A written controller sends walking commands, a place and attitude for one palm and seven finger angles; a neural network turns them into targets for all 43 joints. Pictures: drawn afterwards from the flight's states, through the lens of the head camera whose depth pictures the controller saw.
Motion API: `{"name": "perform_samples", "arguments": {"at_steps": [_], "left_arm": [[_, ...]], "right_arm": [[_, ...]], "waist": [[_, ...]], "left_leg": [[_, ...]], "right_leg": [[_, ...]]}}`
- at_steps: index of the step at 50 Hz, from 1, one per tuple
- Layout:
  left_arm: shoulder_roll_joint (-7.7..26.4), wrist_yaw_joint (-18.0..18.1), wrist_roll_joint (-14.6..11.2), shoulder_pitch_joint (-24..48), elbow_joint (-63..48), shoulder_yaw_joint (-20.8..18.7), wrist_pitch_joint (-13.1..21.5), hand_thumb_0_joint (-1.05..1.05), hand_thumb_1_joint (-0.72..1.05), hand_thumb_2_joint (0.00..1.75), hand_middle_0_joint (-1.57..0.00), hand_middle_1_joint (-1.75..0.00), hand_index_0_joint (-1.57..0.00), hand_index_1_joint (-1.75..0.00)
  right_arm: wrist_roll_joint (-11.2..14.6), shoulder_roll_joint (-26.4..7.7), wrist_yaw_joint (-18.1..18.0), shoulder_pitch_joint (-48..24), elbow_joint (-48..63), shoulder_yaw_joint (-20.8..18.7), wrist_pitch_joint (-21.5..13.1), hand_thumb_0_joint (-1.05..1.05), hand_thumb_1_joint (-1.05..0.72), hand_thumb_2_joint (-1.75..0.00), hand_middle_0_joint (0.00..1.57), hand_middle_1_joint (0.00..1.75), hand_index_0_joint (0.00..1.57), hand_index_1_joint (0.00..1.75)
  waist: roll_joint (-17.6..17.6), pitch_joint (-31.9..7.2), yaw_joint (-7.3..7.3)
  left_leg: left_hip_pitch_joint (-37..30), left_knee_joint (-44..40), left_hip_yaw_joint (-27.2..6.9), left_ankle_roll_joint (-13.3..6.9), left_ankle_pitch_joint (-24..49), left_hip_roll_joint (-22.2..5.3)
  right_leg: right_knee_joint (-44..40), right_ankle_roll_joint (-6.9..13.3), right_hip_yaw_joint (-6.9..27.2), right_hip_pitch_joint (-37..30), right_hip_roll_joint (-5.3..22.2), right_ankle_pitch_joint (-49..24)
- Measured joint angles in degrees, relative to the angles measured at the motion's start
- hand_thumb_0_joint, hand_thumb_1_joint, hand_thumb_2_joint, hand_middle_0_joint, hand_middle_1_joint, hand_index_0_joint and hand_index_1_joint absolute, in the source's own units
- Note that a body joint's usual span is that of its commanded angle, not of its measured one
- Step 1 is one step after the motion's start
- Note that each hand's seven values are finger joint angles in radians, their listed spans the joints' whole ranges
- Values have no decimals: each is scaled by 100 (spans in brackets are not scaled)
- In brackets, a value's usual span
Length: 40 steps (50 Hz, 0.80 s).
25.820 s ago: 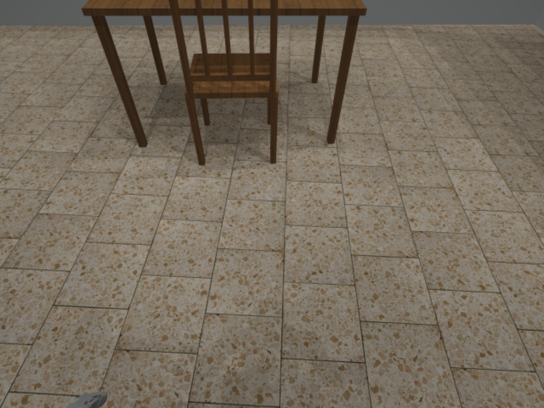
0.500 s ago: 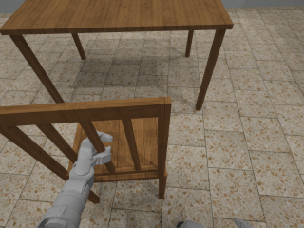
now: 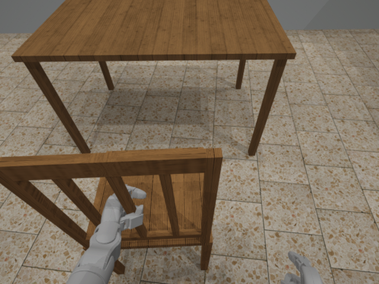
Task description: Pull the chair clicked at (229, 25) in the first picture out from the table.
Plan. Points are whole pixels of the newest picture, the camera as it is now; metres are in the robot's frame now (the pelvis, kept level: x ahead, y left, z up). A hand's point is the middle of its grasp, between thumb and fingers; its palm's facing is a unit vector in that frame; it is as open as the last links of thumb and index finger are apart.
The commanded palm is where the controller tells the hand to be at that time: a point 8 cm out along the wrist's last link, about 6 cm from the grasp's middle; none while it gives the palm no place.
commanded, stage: stop walking, hand still on the chair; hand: left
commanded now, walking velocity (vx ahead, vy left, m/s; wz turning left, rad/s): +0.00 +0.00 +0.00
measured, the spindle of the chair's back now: (131, 210) +0.29 +0.17 -0.07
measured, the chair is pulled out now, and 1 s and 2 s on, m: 0.52 0.52 0.52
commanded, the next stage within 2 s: open the thumb and straighten the fingers in 0.16 s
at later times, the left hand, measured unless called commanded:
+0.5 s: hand (138, 214) +0.28 +0.15 -0.06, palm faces +0.04 -0.98 -0.21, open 7.7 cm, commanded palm +0.26 +0.20 -0.04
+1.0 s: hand (136, 218) +0.27 +0.15 -0.07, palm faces +0.08 -0.97 -0.22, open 17.0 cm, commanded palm +0.25 +0.20 -0.04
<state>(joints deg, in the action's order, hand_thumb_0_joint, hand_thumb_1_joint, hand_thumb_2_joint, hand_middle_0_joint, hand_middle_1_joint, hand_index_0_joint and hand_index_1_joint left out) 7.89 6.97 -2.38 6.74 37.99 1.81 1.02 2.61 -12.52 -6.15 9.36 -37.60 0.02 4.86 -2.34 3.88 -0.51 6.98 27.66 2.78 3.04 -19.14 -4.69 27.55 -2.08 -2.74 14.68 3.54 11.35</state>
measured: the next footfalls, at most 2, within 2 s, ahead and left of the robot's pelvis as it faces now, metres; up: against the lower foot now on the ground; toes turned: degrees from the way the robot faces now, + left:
none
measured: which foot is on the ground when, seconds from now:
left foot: down 0.00-1.00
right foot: down 0.00-1.00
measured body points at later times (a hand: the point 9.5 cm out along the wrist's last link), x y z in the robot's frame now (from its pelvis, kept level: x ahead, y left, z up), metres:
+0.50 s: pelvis +0.00 +0.01 -0.02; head +0.04 +0.00 +0.43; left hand +0.28 +0.20 -0.05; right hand +0.13 -0.25 -0.13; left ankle -0.05 +0.15 -0.74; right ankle +0.04 -0.14 -0.74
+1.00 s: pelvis +0.00 -0.01 -0.03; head +0.05 -0.02 +0.41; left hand +0.27 +0.20 -0.05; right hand +0.16 -0.25 -0.14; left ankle -0.05 +0.15 -0.74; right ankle +0.04 -0.14 -0.74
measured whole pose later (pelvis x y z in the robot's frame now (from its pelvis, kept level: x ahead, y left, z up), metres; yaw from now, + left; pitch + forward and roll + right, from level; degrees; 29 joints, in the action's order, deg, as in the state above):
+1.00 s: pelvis +0.00 -0.01 -0.03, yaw +2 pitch +9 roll +0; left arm 9.1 5.8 -2.7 -1.2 15.5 0.2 -12.0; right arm 1.7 -14.7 -3.6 11.5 -34.0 -0.3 -1.7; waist -2.9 -3.2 -2.2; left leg 27.7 46.2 -0.1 3.2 -27.0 -3.7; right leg 46.4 -1.9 -3.8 34.8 5.7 20.0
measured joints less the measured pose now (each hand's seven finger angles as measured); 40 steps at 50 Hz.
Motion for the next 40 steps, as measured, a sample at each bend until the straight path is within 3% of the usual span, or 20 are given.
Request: {"name": "perform_samples", "arguments": {"at_steps": [14,19,23,30,35,40], "left_arm": [[-34,-8,22,-168,-78,129,35,6,69,79,-31,-135,-49,-145],[30,39,9,-422,-664,64,-181,5,63,77,-35,-136,-49,-145],[77,50,57,-503,-1186,66,-435,3,44,68,-38,-138,-49,-145],[96,23,32,-538,-1674,-74,-900,1,-12,41,-42,-133,-46,-135],[95,8,3,-654,-1950,-39,-1088,0,-36,29,-37,-111,-38,-112],[24,-6,-6,-587,-2008,-8,-1229,-1,-47,23,-27,-81,-27,-81]], "right_arm": [[0,58,1,187,-72,40,125,1,-91,-90,21,30,20,30],[69,-3,378,271,-68,-1,-128,1,-90,-90,21,30,20,30],[18,-131,504,305,-16,-87,-362,1,-90,-90,21,30,20,30],[-55,-298,470,277,69,-173,-510,1,-91,-90,20,30,20,30],[-75,-307,381,280,154,-175,-587,1,-91,-90,20,30,20,30],[-94,-267,312,227,181,-116,-628,1,-91,-90,20,30,20,30]], "waist": [[-20,-83,-30],[95,-408,-202],[110,-507,-219],[49,-641,-222],[-17,-686,-195],[-55,-698,-161]], "left_leg": [[-66,-9,32,-61,-56,55],[586,414,-59,-89,-187,137],[1098,857,-102,-95,-355,137],[1681,1396,-135,-91,-574,140],[1869,1618,-183,-73,-679,136],[1969,1745,-230,-49,-734,136]], "right_leg": [[-30,-65,31,-67,52,31],[446,-77,-13,568,167,224],[811,-74,-18,1037,189,349],[1324,-74,0,1613,216,549],[1555,-62,-27,1790,227,671],[1712,-43,-59,1888,239,757]]}}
